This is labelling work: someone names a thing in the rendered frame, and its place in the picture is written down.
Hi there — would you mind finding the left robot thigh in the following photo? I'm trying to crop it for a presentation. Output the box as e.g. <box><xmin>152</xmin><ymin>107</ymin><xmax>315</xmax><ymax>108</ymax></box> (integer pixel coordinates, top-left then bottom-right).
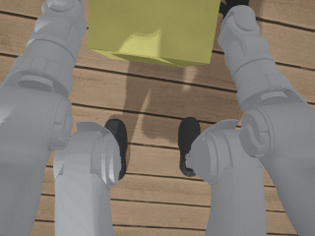
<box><xmin>54</xmin><ymin>131</ymin><xmax>120</xmax><ymax>236</ymax></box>

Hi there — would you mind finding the right robot forearm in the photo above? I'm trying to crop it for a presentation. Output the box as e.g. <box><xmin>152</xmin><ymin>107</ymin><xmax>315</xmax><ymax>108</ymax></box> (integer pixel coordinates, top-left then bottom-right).
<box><xmin>218</xmin><ymin>5</ymin><xmax>314</xmax><ymax>112</ymax></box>

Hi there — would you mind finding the robot left upper arm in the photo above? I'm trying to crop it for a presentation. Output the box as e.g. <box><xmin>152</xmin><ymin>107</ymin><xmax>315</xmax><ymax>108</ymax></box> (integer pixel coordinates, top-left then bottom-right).
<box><xmin>0</xmin><ymin>85</ymin><xmax>73</xmax><ymax>236</ymax></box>

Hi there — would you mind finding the robot right upper arm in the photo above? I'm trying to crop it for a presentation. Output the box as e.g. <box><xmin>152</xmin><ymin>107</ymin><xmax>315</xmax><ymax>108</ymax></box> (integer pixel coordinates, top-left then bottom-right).
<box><xmin>239</xmin><ymin>101</ymin><xmax>315</xmax><ymax>236</ymax></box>

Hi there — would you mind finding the carton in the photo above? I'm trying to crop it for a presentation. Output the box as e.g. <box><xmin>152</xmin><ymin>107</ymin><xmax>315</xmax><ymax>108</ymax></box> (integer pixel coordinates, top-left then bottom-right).
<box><xmin>88</xmin><ymin>0</ymin><xmax>221</xmax><ymax>68</ymax></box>

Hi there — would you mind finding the right robot hand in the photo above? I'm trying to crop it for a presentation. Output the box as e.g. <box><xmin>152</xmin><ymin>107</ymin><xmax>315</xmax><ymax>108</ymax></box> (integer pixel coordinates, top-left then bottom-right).
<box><xmin>220</xmin><ymin>0</ymin><xmax>249</xmax><ymax>19</ymax></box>

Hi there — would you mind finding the right robot shin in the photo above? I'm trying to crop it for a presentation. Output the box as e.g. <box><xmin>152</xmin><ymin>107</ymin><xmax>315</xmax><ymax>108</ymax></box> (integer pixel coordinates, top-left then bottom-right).
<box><xmin>185</xmin><ymin>119</ymin><xmax>264</xmax><ymax>179</ymax></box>

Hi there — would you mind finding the left robot forearm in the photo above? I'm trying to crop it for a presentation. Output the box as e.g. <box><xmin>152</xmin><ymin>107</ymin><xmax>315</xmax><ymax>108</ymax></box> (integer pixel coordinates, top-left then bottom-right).
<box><xmin>0</xmin><ymin>0</ymin><xmax>88</xmax><ymax>98</ymax></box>

